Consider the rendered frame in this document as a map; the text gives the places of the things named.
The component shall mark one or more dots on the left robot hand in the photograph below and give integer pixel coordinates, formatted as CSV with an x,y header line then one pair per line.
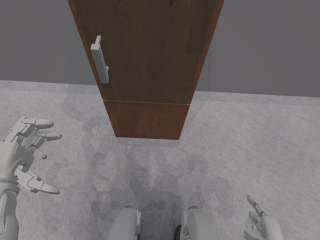
x,y
12,154

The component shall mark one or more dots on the robot left forearm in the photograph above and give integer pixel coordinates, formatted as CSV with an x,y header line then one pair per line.
x,y
9,226

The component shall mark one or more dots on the right robot hand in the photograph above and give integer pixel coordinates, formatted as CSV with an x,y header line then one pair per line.
x,y
268,227

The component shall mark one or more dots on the handle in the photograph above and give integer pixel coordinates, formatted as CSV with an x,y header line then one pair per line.
x,y
99,61

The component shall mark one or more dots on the right robot shin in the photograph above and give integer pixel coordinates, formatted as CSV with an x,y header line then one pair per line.
x,y
182,237

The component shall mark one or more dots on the right robot thigh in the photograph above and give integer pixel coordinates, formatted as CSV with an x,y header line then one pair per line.
x,y
197,225

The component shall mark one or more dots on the cupboard door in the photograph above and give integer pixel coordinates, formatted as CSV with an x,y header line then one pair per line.
x,y
151,47

